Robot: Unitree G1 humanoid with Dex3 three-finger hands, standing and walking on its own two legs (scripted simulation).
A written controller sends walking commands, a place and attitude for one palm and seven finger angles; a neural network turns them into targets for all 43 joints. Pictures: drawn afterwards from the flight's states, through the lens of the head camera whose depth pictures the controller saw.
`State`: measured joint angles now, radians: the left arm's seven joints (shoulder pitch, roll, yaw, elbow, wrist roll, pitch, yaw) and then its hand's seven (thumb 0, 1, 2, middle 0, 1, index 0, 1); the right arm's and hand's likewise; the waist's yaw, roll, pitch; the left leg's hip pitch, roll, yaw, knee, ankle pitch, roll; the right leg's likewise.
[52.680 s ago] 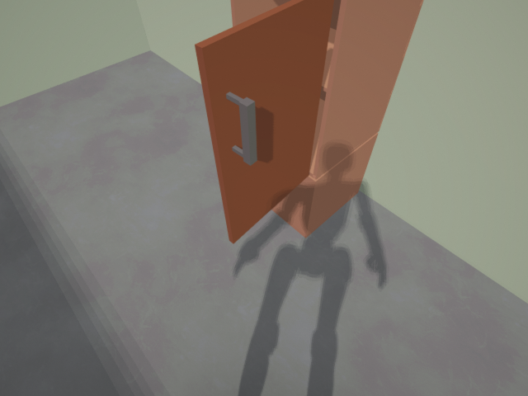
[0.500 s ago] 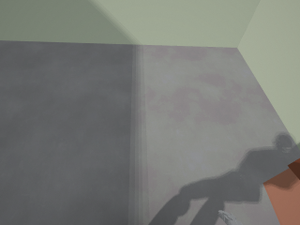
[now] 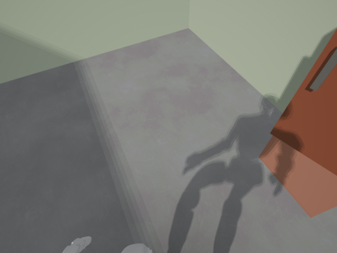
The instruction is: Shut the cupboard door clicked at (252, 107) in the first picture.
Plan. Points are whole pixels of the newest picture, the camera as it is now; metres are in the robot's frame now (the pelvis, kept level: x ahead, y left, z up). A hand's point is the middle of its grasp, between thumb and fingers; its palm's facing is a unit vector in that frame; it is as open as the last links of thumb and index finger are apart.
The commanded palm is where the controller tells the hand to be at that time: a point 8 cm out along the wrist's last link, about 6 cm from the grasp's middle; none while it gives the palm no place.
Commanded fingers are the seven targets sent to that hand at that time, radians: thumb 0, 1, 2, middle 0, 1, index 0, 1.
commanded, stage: turn to face it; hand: left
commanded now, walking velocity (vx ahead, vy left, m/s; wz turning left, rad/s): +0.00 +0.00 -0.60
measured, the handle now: (331, 65) +0.60 -0.44 +0.08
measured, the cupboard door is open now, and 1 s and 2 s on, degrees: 18 18 18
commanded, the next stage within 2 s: take the last steps up to it in 1.24 s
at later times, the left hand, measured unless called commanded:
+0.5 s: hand (96, 240) +0.17 +0.22 -0.15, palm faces -0.26 -0.94 -0.21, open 7.3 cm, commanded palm none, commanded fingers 0.00 0.90 0.90 -0.20 -0.30 -0.20 -0.30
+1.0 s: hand (122, 228) +0.20 +0.15 -0.16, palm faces -0.51 -0.83 -0.21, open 7.3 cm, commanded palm none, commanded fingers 0.00 0.90 0.90 -0.20 -0.30 -0.20 -0.30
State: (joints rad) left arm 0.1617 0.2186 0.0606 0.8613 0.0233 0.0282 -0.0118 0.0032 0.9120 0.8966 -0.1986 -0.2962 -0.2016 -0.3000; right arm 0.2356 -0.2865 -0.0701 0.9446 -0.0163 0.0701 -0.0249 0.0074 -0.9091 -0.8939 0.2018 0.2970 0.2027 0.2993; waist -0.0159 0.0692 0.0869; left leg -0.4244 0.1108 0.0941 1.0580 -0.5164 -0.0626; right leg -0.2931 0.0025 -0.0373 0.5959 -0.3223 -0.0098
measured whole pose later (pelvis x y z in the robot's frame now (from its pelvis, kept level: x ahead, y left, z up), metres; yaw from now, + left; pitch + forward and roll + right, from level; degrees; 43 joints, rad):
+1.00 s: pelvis +0.04 +0.02 +0.01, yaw -34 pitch +2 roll -1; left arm 0.23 0.22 0.06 0.90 0.03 0.05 -0.01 0.01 0.91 0.90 -0.20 -0.30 -0.21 -0.30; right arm 0.16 -0.23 -0.05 0.88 -0.01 0.04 -0.01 0.01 -0.91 -0.89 0.20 0.30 0.20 0.30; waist 0.02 -0.01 0.06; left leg -0.40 0.04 0.02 0.73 -0.37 -0.08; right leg -0.26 0.05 0.10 0.52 -0.29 0.00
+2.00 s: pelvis +0.14 -0.09 +0.00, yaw -51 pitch +0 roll +0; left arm 0.32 0.20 0.06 1.09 0.03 0.03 -0.03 0.01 0.91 0.90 -0.20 -0.30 -0.20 -0.30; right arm 0.24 -0.16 -0.03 0.97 -0.04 -0.05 -0.03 0.00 -0.91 -0.89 0.20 0.30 0.20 0.30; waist -0.01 -0.06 0.04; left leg -0.31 0.08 0.16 0.59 -0.27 0.02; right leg -0.36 0.01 -0.02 1.15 -0.41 -0.05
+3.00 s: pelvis +0.19 -0.19 +0.01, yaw -50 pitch +0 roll -1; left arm 0.24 0.21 0.04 1.02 0.02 0.06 0.02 0.00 0.91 0.90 -0.20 -0.30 -0.20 -0.30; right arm 0.16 -0.16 -0.01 0.99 -0.02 0.03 -0.03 0.00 -0.91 -0.89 0.20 0.30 0.21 0.30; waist 0.04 -0.02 0.06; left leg -0.26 -0.01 0.06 0.47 -0.21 0.05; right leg -0.26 -0.01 0.01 0.70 -0.41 0.01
